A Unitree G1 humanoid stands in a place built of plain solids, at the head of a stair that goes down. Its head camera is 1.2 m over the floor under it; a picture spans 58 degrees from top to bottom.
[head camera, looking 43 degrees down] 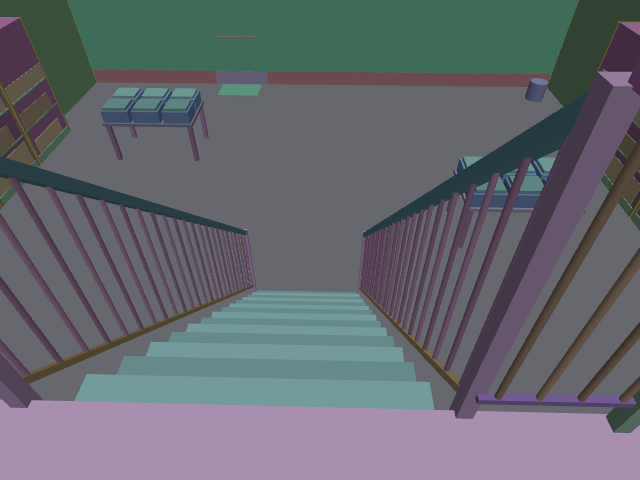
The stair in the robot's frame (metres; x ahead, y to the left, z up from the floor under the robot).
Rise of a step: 0.20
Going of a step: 0.20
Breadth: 1.22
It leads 1 degrees to the right of straight ahead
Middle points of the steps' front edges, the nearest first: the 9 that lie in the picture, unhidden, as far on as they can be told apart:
0.59 0.23 0.00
0.79 0.22 -0.20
0.99 0.22 -0.40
1.19 0.21 -0.60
1.39 0.21 -0.80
1.59 0.20 -1.00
1.79 0.20 -1.20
1.99 0.19 -1.40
2.19 0.19 -1.60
